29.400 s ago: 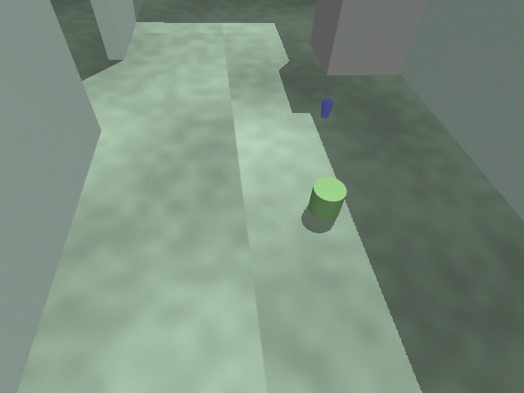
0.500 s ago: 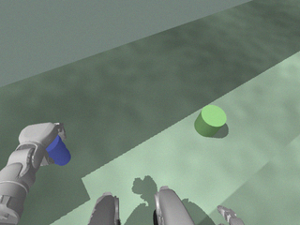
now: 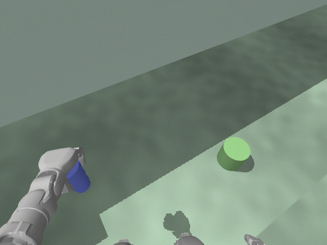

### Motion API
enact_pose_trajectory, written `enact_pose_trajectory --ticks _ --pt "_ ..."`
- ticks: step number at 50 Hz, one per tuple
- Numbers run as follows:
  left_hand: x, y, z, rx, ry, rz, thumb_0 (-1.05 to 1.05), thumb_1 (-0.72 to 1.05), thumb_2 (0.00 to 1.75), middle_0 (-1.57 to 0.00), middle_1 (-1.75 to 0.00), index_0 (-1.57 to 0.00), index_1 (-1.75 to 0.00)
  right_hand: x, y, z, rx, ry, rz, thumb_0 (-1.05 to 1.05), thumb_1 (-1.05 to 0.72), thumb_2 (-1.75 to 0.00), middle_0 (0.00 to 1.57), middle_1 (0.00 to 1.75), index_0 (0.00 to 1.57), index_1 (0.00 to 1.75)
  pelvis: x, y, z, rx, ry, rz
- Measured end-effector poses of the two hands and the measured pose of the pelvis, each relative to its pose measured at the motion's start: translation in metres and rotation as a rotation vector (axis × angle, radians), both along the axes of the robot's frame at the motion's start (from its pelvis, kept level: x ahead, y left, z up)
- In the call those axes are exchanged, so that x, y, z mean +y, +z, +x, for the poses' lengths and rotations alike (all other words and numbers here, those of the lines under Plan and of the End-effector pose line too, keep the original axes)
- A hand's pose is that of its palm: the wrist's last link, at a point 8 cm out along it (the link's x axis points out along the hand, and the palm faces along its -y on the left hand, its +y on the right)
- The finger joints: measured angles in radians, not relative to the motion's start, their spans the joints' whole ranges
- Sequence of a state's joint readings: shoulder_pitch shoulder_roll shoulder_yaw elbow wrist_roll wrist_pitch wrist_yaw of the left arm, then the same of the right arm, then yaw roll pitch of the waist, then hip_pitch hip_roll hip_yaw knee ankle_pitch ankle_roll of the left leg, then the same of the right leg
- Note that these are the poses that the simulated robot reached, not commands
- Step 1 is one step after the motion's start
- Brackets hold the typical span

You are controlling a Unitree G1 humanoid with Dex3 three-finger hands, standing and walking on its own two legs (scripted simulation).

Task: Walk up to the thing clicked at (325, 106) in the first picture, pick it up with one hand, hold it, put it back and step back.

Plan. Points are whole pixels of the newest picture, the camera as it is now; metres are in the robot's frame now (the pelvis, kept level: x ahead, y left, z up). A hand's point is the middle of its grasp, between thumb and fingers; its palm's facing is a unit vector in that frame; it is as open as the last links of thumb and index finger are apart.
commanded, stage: hold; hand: left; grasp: from above
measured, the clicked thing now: (74, 177) +0.34 +0.23 -0.12
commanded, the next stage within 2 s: crouch in 1.96 s
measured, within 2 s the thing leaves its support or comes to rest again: neither
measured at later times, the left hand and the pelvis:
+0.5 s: hand (60, 166) +0.33 +0.23 -0.02, palm faces -0.45 -0.06 -0.89, open 9.3 cm; pelvis +0.02 +0.00 +0.02, yaw +0 degrees
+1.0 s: hand (61, 172) +0.31 +0.22 +0.00, palm faces -0.43 -0.06 -0.90, open 9.3 cm; pelvis +0.01 +0.00 +0.03, yaw -1 degrees
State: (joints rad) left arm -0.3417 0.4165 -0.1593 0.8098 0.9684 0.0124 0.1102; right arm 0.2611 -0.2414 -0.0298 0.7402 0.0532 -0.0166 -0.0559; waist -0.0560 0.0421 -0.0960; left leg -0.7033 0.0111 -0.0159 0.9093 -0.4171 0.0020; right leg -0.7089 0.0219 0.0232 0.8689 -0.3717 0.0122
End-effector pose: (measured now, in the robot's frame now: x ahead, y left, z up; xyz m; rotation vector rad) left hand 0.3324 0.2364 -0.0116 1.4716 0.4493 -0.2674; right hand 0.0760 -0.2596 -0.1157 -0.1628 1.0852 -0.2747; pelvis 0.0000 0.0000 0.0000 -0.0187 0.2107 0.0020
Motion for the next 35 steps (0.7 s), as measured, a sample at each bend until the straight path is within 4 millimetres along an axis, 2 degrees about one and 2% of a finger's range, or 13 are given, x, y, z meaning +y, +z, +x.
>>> enact_pose_trajectory --ticks 18,35 --pt "0.002 0.04 0.011 0.006 -0.042 0.004 0.0 0.02 0.65 -0.67 -0.99 -0.61 -0.94 0.006 0.026 0.047 -0.078 0.018 0.018 0.01 -0.91 -0.9 0.2 0.3 0.2 0.3 0.005 0.021 0.024 -0.061 -0.006 0.005" --pt "-0.008 0.061 -0.007 0.0 -0.07 0.002 0.0 0.03 0.65 -0.67 -0.99 -0.61 -0.94 0.005 0.035 0.056 -0.125 0.039 0.035 0.01 -0.91 -0.9 0.2 0.3 0.2 0.3 0.001 0.029 0.017 -0.112 -0.011 0.017"
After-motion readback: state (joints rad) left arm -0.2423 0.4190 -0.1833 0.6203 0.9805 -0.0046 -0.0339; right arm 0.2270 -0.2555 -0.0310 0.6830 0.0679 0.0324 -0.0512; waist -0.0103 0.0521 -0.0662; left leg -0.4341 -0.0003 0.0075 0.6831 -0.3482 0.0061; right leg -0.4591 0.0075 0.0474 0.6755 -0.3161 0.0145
